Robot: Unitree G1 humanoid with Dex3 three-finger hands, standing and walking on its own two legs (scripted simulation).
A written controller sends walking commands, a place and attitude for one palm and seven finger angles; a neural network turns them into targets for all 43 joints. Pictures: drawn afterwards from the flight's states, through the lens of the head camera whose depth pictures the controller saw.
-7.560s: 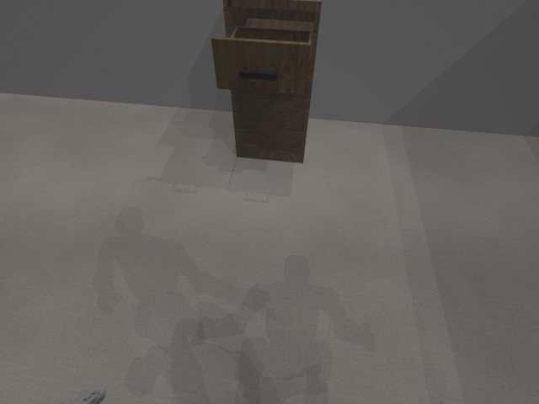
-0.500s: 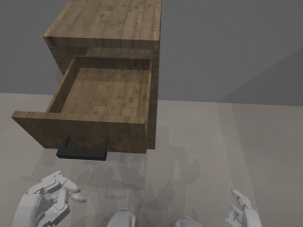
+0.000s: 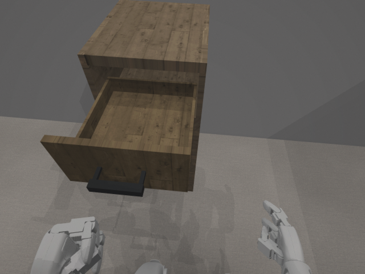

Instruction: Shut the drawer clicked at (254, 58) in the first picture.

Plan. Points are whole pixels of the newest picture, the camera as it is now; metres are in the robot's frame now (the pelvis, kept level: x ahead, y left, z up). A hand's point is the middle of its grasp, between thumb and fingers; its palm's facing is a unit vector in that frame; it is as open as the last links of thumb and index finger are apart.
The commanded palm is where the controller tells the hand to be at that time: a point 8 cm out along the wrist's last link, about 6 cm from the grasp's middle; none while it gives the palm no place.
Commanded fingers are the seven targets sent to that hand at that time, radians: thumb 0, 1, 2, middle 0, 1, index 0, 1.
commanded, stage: raise the hand and make a fist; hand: left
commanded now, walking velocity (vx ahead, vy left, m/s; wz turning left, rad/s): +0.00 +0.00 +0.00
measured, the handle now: (118, 180) +0.33 +0.19 -0.01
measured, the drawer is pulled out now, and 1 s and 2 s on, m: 0.30 0.30 0.30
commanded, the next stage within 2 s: bring the fist close to the handle in 0.48 s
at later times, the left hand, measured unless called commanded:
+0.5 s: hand (97, 249) +0.15 +0.16 +0.09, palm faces +0.02 -1.00 -0.05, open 3.3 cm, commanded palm +0.11 +0.21 +0.09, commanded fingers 0.00 0.90 0.90 -1.40 -1.60 -1.40 -1.60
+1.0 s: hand (109, 240) +0.18 +0.15 +0.05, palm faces +0.01 -1.00 -0.04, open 3.3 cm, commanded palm +0.15 +0.21 +0.05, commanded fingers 0.00 0.90 0.90 -1.40 -1.60 -1.40 -1.60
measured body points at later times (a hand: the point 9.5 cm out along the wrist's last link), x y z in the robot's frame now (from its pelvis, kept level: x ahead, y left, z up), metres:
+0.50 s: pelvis +0.01 +0.00 +0.00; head +0.04 +0.00 +0.45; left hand +0.15 +0.21 +0.09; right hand +0.20 -0.23 -0.06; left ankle +0.03 +0.11 -0.67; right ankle +0.00 -0.12 -0.67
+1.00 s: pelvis +0.00 -0.01 -0.01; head +0.06 -0.01 +0.43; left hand +0.17 +0.21 +0.06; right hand +0.20 -0.24 -0.08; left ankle +0.03 +0.11 -0.67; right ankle +0.00 -0.12 -0.67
